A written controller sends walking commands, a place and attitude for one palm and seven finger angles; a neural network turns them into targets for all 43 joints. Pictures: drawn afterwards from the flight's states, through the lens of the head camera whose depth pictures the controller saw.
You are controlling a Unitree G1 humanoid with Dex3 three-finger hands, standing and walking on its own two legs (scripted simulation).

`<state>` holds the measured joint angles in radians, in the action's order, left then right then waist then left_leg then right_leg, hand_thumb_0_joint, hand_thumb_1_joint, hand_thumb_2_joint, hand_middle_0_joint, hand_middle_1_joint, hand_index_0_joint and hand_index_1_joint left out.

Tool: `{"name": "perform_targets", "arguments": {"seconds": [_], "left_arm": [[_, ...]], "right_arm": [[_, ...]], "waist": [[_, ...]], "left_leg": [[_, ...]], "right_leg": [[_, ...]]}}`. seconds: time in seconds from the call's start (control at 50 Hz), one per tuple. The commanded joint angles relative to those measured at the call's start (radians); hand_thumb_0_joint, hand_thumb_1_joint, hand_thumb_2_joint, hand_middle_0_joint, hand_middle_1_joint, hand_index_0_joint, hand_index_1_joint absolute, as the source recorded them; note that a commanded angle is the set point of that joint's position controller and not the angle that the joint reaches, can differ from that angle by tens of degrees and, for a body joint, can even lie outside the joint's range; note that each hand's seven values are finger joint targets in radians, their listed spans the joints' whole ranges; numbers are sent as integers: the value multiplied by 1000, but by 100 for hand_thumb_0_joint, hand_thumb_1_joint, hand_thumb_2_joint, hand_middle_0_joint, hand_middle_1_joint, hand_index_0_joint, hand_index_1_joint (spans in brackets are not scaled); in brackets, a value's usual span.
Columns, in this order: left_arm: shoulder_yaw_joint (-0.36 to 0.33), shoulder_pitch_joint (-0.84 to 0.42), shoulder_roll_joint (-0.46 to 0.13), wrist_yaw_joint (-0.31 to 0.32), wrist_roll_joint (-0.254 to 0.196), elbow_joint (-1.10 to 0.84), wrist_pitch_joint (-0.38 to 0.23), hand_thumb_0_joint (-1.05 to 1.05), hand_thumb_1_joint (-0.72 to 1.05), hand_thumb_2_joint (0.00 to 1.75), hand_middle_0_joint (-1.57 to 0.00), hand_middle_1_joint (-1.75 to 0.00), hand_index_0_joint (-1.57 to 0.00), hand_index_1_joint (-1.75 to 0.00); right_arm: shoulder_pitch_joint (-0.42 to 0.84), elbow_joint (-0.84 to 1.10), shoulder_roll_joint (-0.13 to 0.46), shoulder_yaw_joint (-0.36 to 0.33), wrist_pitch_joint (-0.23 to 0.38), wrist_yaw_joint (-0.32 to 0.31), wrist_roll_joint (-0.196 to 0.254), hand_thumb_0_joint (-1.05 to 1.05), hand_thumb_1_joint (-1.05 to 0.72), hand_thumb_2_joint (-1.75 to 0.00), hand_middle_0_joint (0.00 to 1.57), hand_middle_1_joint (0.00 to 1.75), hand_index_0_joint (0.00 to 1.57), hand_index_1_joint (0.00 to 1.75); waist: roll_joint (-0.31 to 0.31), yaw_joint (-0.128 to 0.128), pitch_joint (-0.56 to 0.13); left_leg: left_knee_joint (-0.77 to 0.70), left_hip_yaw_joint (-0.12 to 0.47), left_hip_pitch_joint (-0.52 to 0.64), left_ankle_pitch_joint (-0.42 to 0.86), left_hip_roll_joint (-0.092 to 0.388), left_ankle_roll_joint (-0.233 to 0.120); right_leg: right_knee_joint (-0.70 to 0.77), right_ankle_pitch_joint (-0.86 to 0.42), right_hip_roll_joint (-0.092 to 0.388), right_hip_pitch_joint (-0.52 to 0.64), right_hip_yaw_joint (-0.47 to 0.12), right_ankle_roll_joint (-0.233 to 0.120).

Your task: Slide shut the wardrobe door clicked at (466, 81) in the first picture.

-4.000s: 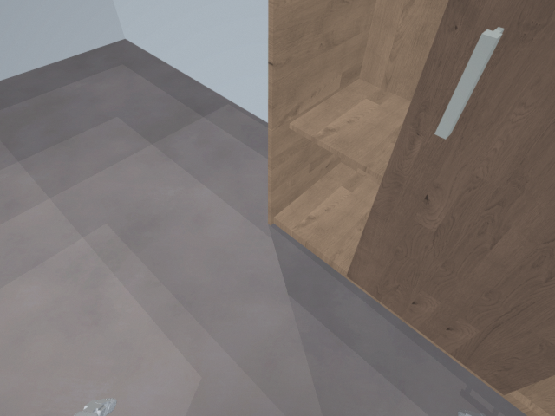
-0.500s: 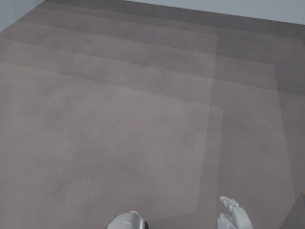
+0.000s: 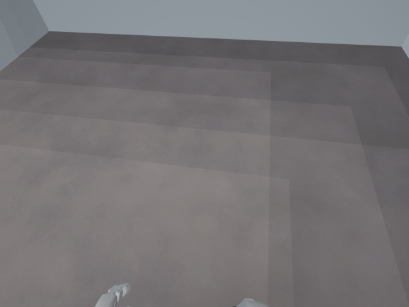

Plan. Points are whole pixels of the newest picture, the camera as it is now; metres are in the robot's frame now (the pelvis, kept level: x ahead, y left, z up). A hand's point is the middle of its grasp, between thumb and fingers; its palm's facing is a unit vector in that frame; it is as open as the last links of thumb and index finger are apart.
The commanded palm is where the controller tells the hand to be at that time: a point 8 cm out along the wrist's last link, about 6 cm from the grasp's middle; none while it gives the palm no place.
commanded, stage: turn to face it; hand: right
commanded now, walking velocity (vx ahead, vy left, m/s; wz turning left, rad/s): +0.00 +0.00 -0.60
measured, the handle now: out of the picture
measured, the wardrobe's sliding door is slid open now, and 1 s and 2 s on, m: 0.41 0.41 0.41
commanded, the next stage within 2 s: none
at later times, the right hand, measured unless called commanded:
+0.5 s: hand (324, 306) +0.15 -0.24 -0.14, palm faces +0.22 +0.95 -0.21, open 7.4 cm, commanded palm none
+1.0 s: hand out of the picture +0.02 -0.17 -0.13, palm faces +0.52 +0.81 -0.28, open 7.4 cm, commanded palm none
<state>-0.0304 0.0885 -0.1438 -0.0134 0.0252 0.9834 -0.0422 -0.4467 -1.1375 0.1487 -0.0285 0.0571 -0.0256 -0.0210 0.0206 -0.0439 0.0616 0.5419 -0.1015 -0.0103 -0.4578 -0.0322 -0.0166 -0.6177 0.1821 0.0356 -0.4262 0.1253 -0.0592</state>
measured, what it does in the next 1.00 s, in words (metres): steps on the spot, turning right: left foot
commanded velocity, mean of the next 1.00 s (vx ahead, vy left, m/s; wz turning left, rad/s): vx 0.00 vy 0.00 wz -0.60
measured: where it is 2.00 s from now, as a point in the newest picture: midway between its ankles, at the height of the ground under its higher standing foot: outside the picture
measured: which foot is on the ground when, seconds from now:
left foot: down 0.00-0.00, up 0.02-0.70, down 0.72-1.00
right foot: down 0.00-0.70, up 0.72-1.00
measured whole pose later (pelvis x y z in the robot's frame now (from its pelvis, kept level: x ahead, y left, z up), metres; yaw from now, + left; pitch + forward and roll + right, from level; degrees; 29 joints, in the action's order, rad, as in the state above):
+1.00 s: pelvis +0.06 +0.04 +0.02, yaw -33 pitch +0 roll -2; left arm -0.11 0.18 -0.30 -0.02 0.02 0.94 0.09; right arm -0.23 -0.90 0.18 -0.03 -0.01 -0.02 -0.03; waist -0.03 0.03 0.09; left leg 0.49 -0.16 -0.16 -0.32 0.10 0.00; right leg -1.10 0.39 0.04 -0.51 -0.02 0.10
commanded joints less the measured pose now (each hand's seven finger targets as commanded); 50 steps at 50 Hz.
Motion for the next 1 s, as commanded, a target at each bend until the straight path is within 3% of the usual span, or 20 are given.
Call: {"name": "perform_targets", "arguments": {"seconds": [0.0, 0.06, 0.08, 0.12, 0.18, 0.24, 0.3, 0.38, 0.5, 0.58, 0.64, 0.66, 0.68, 0.7, 0.72, 0.76, 0.78, 0.8, 0.92, 0.98], "left_arm": [[-39, 364, -242, 37, -22, 54, 2, 0, 90, 90, -20, -30, -20, -30], [-22, 213, -166, 45, -13, 7, -5, 0, 90, 90, -20, -30, -20, -30], [-22, 166, -153, 44, -14, 3, -3, 0, 90, 90, -20, -30, -20, -30], [-33, 148, -156, 41, -12, -18, 1, 0, 90, 90, -20, -30, -20, -30], [-44, 154, -172, 36, -12, -35, 13, 0, 90, 90, -20, -30, -20, -30], [-57, 173, -192, 35, -8, -41, 22, 0, 90, 90, -20, -30, -20, -30], [-68, 203, -204, 35, -5, -44, 29, 0, 90, 90, -20, -30, -20, -30], [-80, 255, -218, 39, -2, -42, 34, 0, 90, 90, -20, -30, -20, -30], [-92, 278, -240, 40, 2, -54, 47, 0, 90, 90, -20, -30, -20, -30], [-101, 240, -257, 36, 1, -70, 58, 0, 90, 90, -20, -30, -20, -30], [-104, 186, -250, 27, -8, -88, 64, 0, 90, 90, -20, -30, -20, -30], [-103, 177, -226, 21, -17, -95, 66, 0, 90, 90, -20, -30, -20, -30], [-96, 187, -169, 17, -26, -110, 66, 0, 90, 90, -20, -30, -20, -30], [-98, 180, -181, 21, -10, -134, 64, 0, 90, 90, -20, -30, -20, -30], [-103, 177, -206, 17, 1, -126, 70, 0, 90, 90, -20, -30, -20, -30], [-102, 202, -191, 6, 1, -82, 94, 0, 90, 90, -20, -30, -20, -30], [-99, 204, -189, -1, -3, -81, 97, 0, 90, 90, -20, -30, -20, -30], [-95, 189, -180, -6, -4, -83, 100, 0, 90, 90, -20, -30, -20, -30], [-76, 44, -183, -10, -3, -131, 109, 0, 90, 90, -20, -30, -20, -30], [-64, -13, -179, -13, -8, -151, 104, 0, 90, 90, -20, -30, -20, -30]], "right_arm": [[-41, 84, 115, -14, 13, -23, 23, 0, -90, -90, 20, 30, 20, 30], [88, 108, 89, -34, -18, -6, 4, 0, -90, -90, 20, 30, 20, 30], [82, 103, 81, -38, -32, 0, 4, 0, -90, -90, 20, 30, 20, 30], [38, 105, 60, -46, -57, 0, 0, 0, -90, -90, 20, 30, 20, 30], [66, 130, 77, -62, -77, 2, -6, 0, -90, -90, 20, 30, 20, 30], [148, 170, 97, -73, -86, 1, -8, 0, -90, -90, 20, 30, 20, 30], [229, 210, 116, -75, -88, 1, -7, 0, -90, -90, 20, 30, 20, 30], [323, 259, 134, -72, -83, 1, -2, 0, -90, -90, 20, 30, 20, 30], [377, 303, 139, -64, -82, -3, 9, 0, -90, -90, 20, 30, 20, 30], [334, 315, 143, -57, -78, -10, 18, 0, -90, -90, 20, 30, 20, 30], [255, 306, 167, -62, -73, -17, 25, 0, -90, -90, 20, 30, 20, 30], [222, 298, 200, -69, -69, -20, 21, 0, -90, -90, 20, 30, 20, 30], [219, 307, 274, -79, -61, -27, 9, 0, -90, -90, 20, 30, 20, 30], [250, 322, 306, -77, -62, -26, 0, 0, -90, -90, 20, 30, 20, 30], [285, 338, 286, -67, -62, -26, 3, 0, -90, -90, 20, 30, 20, 30], [365, 345, 217, -54, -47, -21, 9, 0, -90, -90, 20, 30, 20, 30], [364, 349, 198, -45, -47, -19, 12, 0, -90, -90, 20, 30, 20, 30], [338, 340, 191, -44, -40, -16, 9, 0, -90, -90, 20, 30, 20, 30], [179, 298, 238, -57, -43, -14, -2, 0, -90, -90, 20, 30, 20, 30], [154, 288, 262, -62, -50, -11, -8, 0, -90, -90, 20, 30, 20, 30]], "waist": [[-201, 111, -302], [-106, 65, -77], [-79, 35, -46], [-103, 13, -82], [-127, 15, -84], [-129, 34, -80], [-123, 55, -81], [-134, 86, -100], [-136, 102, -149], [-134, 82, -177], [-136, 43, -193], [-74, 29, -199], [165, 27, -187], [254, 33, -137], [141, 53, -99], [119, 106, -44], [98, 114, -16], [117, 102, -3], [146, 28, -23], [190, 10, -36]], "left_leg": [[755, 101, -451, -159, 47, 40], [723, 109, -466, -11, 121, 71], [680, 98, -440, 34, 130, 79], [651, 85, -409, 101, 123, 90], [629, 95, -445, 175, 127, 103], [593, 108, -509, 193, 127, 116], [531, 121, -549, 172, 121, 123], [439, 133, -569, 95, 100, 122], [320, 153, -506, 13, 54, 106], [158, 153, -383, 18, 18, 85], [-109, 130, -152, 187, 18, 65], [-222, 170, 1, 259, 86, 41], [-314, 395, 136, 241, 328, -29], [-293, 525, 49, 384, 519, -128], [-268, 424, -81, 463, 502, -151], [-246, 267, -150, 540, 372, -106], [-223, 199, -173, 603, 339, -81], [-211, 150, -163, 659, 326, -71], [-162, 111, -38, 743, 353, -96], [-133, 70, -21, 781, 363, -96]], "right_leg": [[141, -1125, 415, 617, -440, -232], [263, -688, 276, 262, -338, -148], [291, -610, 244, 191, -289, -120], [322, -447, 196, 141, -250, -86], [373, -187, 169, 106, -304, -61], [382, -68, 164, 139, -378, -64], [370, -38, 163, 190, -444, -84], [325, -168, 171, 284, -527, -112], [279, -303, 160, 336, -623, -131], [238, -382, 136, 311, -636, -122], [210, -267, 67, 180, -590, -43], [164, -115, 27, 55, -535, 13], [-14, 200, -73, -160, -380, 77], [-232, 388, -152, -243, -211, 116], [-413, 356, -106, -194, -228, 106], [-569, 241, -55, -171, -207, 128], [-593, 204, -41, -173, -190, 132], [-614, 178, -36, -180, -166, 139], [-499, 215, -5, -194, -119, 161], [-352, 245, -3, -134, -79, 154]]}}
